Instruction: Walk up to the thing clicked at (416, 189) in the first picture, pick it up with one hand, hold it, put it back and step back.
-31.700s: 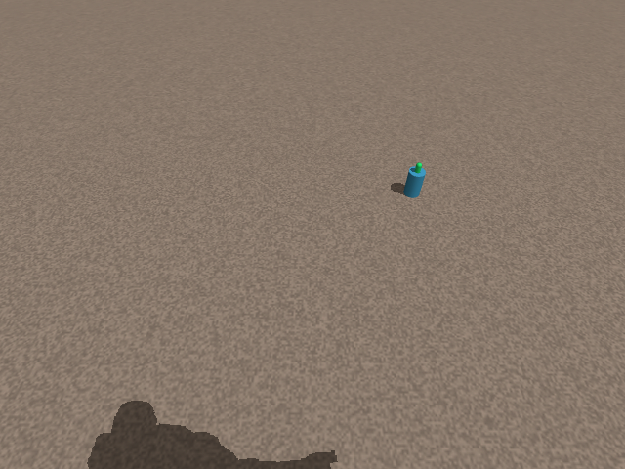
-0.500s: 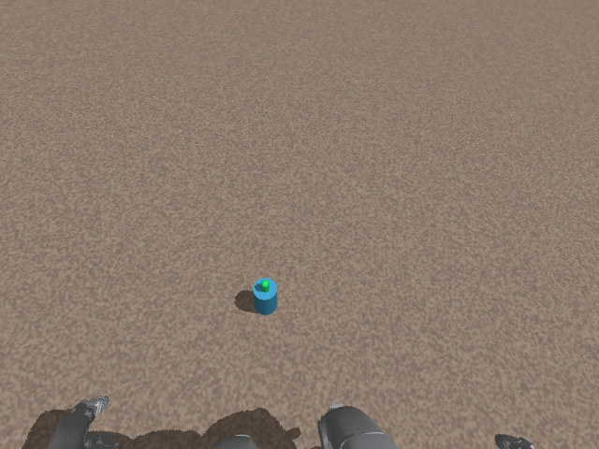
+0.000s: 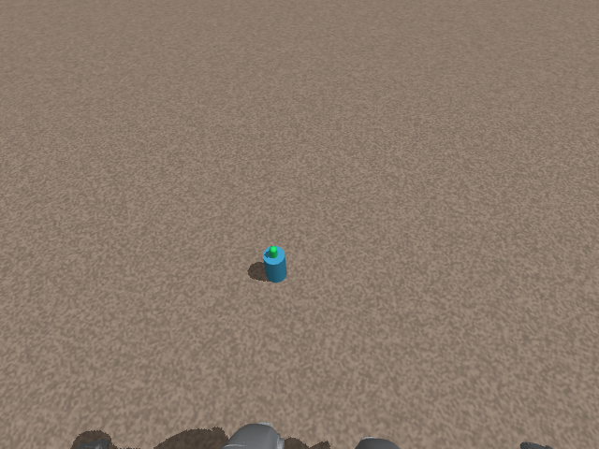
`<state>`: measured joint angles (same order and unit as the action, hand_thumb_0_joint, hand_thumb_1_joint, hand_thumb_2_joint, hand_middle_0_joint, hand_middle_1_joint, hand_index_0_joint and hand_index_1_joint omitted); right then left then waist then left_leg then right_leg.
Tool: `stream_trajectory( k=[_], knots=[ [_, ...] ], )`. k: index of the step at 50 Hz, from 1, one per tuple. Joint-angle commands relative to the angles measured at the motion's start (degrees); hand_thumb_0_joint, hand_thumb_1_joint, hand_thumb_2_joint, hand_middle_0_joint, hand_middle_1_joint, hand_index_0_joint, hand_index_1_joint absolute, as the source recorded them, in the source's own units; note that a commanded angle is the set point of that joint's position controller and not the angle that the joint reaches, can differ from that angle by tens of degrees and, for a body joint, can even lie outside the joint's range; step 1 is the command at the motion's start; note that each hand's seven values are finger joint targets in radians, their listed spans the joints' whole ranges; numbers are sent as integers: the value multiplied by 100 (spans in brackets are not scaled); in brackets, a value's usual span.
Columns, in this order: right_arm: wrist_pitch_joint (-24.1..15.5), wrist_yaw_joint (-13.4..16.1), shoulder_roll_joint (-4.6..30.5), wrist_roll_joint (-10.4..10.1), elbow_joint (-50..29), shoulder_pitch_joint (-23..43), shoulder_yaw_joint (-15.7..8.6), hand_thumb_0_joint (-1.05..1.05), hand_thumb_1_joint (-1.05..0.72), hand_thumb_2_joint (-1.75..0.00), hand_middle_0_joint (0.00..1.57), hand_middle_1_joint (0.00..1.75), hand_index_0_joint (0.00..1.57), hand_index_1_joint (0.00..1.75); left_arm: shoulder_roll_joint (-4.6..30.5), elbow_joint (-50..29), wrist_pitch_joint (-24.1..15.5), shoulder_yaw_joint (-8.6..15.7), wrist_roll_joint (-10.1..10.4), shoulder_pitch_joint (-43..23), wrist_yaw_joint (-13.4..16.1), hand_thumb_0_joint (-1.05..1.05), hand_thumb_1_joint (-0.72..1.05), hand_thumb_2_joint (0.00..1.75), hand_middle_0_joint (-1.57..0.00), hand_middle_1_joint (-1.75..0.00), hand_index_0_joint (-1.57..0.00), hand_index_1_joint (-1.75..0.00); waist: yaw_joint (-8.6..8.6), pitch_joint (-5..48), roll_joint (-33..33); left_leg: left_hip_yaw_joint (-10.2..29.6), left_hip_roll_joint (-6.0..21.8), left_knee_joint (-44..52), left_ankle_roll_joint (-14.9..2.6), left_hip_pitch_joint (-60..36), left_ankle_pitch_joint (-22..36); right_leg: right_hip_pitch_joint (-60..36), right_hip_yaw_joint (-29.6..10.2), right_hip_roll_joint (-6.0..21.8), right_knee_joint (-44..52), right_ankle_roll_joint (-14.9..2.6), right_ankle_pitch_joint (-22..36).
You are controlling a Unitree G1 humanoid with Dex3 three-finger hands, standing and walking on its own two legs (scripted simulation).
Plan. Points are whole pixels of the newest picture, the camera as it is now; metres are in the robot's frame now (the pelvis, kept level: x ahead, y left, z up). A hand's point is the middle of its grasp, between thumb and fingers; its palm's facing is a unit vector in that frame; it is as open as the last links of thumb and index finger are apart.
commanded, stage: step back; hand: left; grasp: from the side
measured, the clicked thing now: (274, 261) +0.77 +0.12 -0.67
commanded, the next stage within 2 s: stand in 1.60 s
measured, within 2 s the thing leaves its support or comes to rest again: neither
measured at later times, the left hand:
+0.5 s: hand out of the picture -0.12 +0.24 -0.15, palm faces -0.06 -0.92 -0.39, open 7.4 cm
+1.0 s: hand out of the picture -0.18 +0.22 -0.14, palm faces +0.05 -0.92 -0.40, open 7.4 cm
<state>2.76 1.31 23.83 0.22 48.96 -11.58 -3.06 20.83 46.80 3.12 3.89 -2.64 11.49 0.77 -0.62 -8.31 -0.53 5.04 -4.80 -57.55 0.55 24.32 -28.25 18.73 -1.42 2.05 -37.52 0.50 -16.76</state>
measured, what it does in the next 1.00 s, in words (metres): walks backwards: left foot, then right foot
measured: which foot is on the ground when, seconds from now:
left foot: up 0.00-0.06, down 0.08-0.46, up 0.48-0.74, down 0.76-1.00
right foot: down 0.00-0.08, up 0.10-0.42, down 0.44-1.00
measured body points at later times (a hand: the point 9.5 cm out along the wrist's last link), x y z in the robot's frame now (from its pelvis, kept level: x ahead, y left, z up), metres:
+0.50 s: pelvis -0.19 -0.03 -0.01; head -0.15 -0.04 +0.44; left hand -0.11 +0.29 -0.13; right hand -0.07 -0.36 -0.11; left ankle -0.05 +0.11 -0.71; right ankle -0.23 -0.15 -0.73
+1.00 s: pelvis -0.23 -0.05 +0.00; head -0.23 -0.06 +0.45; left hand -0.18 +0.27 -0.11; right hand -0.15 -0.36 -0.13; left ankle -0.23 +0.09 -0.72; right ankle -0.21 -0.16 -0.73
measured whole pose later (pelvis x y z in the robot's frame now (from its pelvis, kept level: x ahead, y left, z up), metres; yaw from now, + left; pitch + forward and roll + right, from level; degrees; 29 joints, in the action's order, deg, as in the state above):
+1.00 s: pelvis -0.23 -0.05 +0.00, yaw +3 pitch -3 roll +0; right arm -0.5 -1.0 20.9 1.5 55.3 -12.9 -2.6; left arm 22.0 55.2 -0.9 4.0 -1.8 12.7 -0.8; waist 0.1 -3.5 -1.0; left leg 2.6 1.7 -36.4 0.4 14.6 -18.9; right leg 14.4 2.3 -0.6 -35.2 -1.8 -17.6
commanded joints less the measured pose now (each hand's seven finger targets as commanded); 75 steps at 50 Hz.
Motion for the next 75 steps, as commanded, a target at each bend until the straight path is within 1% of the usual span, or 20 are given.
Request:
stream_trajectory(
  k=[1,3,5,6,9,17,21,23,24,27,33,37,39,41,48,51,60,64,66,75],
  knots=[
    [-218,12,770,103,-430,-30,-261,0,-90,-90,20,30,20,30,1519,-638,-132,400,69,-286,120,0,90,90,-20,-30,-20,-30,-62,958,1193,-504,264,2224,-76,-341,415,-1085,-961,1060,383,-1010,2450],
    [-263,35,918,164,-245,-414,-350,0,-90,-90,20,30,20,30,1311,-694,-36,283,134,-292,94,0,90,90,-20,-30,-20,-30,58,1098,729,-207,488,3519,-204,-1309,1779,-405,-820,821,-280,-650,1727],
    [-260,-18,2082,173,-443,-46,-559,0,-90,-90,20,30,20,30,1228,-785,-20,310,216,-499,143,0,90,90,-20,-30,-20,-30,219,1105,-1340,2598,2713,3843,-1584,-918,3285,739,-292,-544,-2212,-146,-2035],
    [-295,-1,1972,191,-431,38,-577,0,-90,-90,20,30,20,30,1357,-680,2,384,150,-628,189,0,90,90,-20,-30,-20,-30,268,992,-956,2732,2811,3848,-1766,-459,3171,573,-943,-602,-3076,-162,-2076],
    [-314,87,1311,195,-459,573,-339,0,-90,-90,20,30,20,30,1259,-380,33,367,255,-116,139,0,90,90,-20,-30,-20,-30,-180,849,-494,1053,1961,3357,-1293,-789,3691,894,-1115,-713,-3868,-202,-1256],
    [-185,45,1346,228,-499,171,-397,0,-90,-90,20,30,20,30,1166,-306,-38,337,141,-97,-29,0,90,90,-20,-30,-20,-30,244,1135,-1033,902,1889,3432,-1387,-1580,2327,374,-197,-436,-1309,87,-1328],
    [-40,-4,1408,177,-523,511,-396,0,-90,-90,20,30,20,30,1132,356,-130,401,108,1067,-87,0,90,90,-20,-30,-20,-30,-184,1423,-1039,480,1555,3111,-815,-531,786,-1254,310,-389,1205,-304,-504],
    [-104,21,673,131,-745,653,-209,0,-90,-90,20,30,20,30,2044,63,-165,646,-60,664,-66,0,90,90,-20,-30,-20,-30,-333,711,1450,-201,-33,1072,-59,1391,-418,-677,-2765,1513,2238,-1075,-2277],
    [-87,103,988,165,-741,930,-342,0,-90,-90,20,30,20,30,2446,-152,-163,681,-60,120,-27,0,90,90,-20,-30,-20,-30,-470,251,1438,448,205,-120,114,788,-543,1073,-3584,2458,2769,-1788,-2831],
    [-166,45,1015,61,-297,219,-325,0,-90,-90,20,30,20,30,1639,-287,-333,475,-23,-740,28,0,90,90,-20,-30,-20,-30,204,288,426,428,-52,-752,29,634,483,410,-1332,1192,1704,-1121,-386],
    [-317,-116,891,181,-235,471,-265,0,-90,-90,20,30,20,30,1702,-53,-457,508,-59,119,-30,0,90,90,-20,-30,-20,-30,-401,479,1082,-191,431,1397,77,406,-9,-975,-1367,1229,1656,-1113,-1399],
    [-480,-103,800,165,199,-100,-316,0,-90,-90,20,30,20,30,1536,-8,-358,329,50,37,-89,0,90,90,-20,-30,-20,-30,-30,683,758,-648,202,3656,-147,-1525,942,-351,-791,997,890,-838,-225],
    [-548,-71,1343,199,280,-285,-454,0,-90,-90,20,30,20,30,983,-11,-367,151,149,-74,-125,0,90,90,-20,-30,-20,-30,98,812,-787,2028,1633,4039,-803,-2229,-296,1147,51,81,-313,-233,-898],
    [-549,-122,1587,198,206,-115,-492,0,-90,-90,20,30,20,30,1461,72,-381,327,140,-379,-103,0,90,90,-20,-30,-20,-30,159,281,-517,2519,2323,4476,-1579,-875,-1459,697,-103,84,-1432,-231,-1561],
    [-426,-170,896,96,124,403,-235,0,-90,-90,20,30,20,30,1151,653,-606,333,70,503,-89,0,90,90,-20,-30,-20,-30,-317,680,-502,396,1201,2913,-585,27,523,-1564,311,-281,1230,-252,-105],
    [-370,-48,884,142,106,394,-250,0,-90,-90,20,30,20,30,2072,465,-673,517,-2,204,-29,0,90,90,-20,-30,-20,-30,-317,35,722,336,432,486,-115,792,-466,-479,-3256,2276,2628,-1453,-2226],
    [-425,-156,617,146,436,162,-194,0,-90,-90,20,30,20,30,1535,463,-731,288,120,-226,-7,0,90,90,-20,-30,-20,-30,-70,684,881,-541,623,1995,-79,-569,765,-708,-613,1293,1455,-940,2214],
    [-498,-92,806,182,587,14,-271,0,-90,-90,20,30,20,30,1190,403,-605,85,210,-233,-4,0,90,90,-20,-30,-20,-30,118,1085,100,-44,1030,3256,-340,-1855,2613,-226,-131,680,339,-411,2003],
    [-502,-92,1244,98,488,533,-269,0,-90,-90,20,30,20,30,1126,575,-519,80,331,-170,0,0,90,90,-20,-30,-20,-30,-51,1214,-617,1147,2064,3600,-1121,-1057,1909,-617,230,-74,55,-158,-574],
    [-451,-121,800,61,833,1102,-84,0,-90,-90,20,30,20,30,1320,1067,-650,47,224,-359,11,0,90,90,-20,-30,-20,-30,-5,1213,-239,-24,1254,3229,-314,-1405,2808,-1184,-300,446,1354,-288,1648]
  ],
)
